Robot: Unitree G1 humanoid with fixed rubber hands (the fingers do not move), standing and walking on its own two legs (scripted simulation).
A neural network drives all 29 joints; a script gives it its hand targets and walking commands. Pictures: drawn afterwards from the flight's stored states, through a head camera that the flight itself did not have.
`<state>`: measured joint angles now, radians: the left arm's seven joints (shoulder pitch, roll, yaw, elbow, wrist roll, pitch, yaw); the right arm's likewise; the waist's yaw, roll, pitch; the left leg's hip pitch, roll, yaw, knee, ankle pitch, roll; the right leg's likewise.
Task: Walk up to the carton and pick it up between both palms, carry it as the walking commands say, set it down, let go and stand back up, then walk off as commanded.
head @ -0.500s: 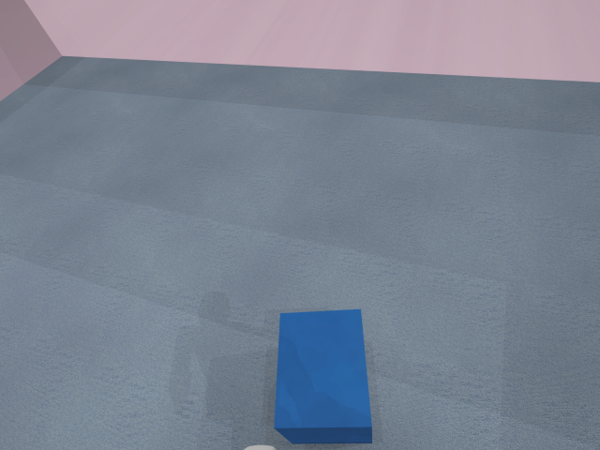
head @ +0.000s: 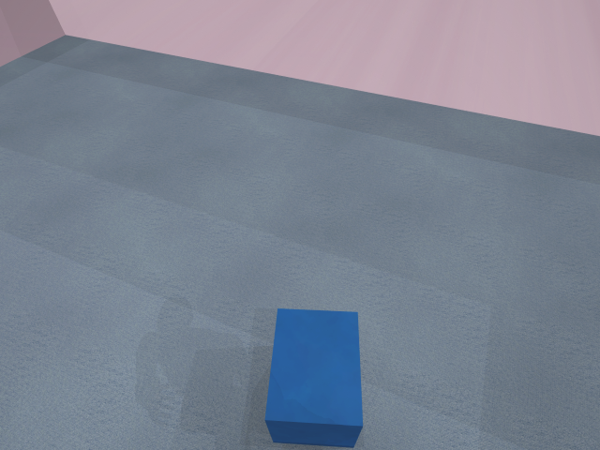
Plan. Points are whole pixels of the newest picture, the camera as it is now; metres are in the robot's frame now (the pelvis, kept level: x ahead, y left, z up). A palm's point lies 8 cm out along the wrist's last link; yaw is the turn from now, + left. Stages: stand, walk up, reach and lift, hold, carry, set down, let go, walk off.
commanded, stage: walk up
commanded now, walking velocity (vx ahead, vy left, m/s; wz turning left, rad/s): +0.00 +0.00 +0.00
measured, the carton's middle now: (315, 377) +0.43 +0.03 -0.63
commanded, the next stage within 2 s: none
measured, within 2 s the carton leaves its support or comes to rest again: neither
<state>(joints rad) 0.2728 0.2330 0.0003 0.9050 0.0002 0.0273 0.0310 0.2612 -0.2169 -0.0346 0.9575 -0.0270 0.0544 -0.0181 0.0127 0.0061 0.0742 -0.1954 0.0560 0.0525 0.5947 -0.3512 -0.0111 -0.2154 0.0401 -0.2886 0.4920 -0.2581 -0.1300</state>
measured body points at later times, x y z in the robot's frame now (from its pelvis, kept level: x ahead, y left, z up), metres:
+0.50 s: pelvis -0.02 +0.00 +0.00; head -0.02 +0.00 +0.45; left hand +0.03 +0.26 -0.14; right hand +0.03 -0.25 -0.14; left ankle -0.02 +0.12 -0.73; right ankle +0.03 -0.03 -0.73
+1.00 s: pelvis -0.03 -0.03 +0.00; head -0.02 -0.04 +0.45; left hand +0.04 +0.23 -0.14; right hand +0.00 -0.28 -0.16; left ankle -0.03 +0.12 -0.72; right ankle +0.03 -0.03 -0.73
